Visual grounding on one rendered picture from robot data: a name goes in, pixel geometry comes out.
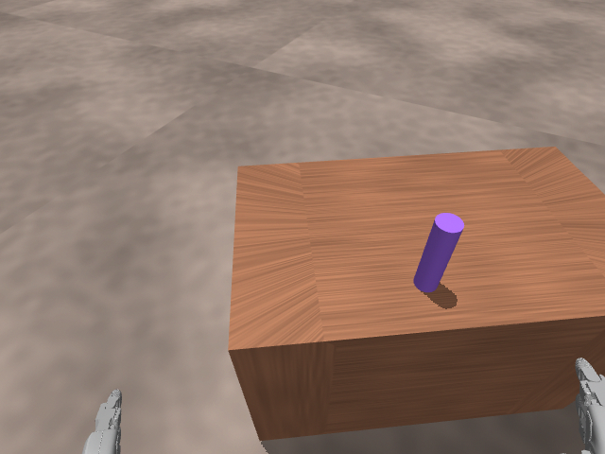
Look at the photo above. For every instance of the right robot hand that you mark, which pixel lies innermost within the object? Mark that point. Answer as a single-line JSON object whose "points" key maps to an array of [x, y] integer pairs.
{"points": [[590, 405]]}

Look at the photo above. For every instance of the can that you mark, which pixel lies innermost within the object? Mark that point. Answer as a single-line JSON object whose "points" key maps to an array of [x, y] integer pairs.
{"points": [[437, 252]]}

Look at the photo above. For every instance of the left robot hand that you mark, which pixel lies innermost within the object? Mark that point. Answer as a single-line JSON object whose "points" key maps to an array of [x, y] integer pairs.
{"points": [[107, 435]]}

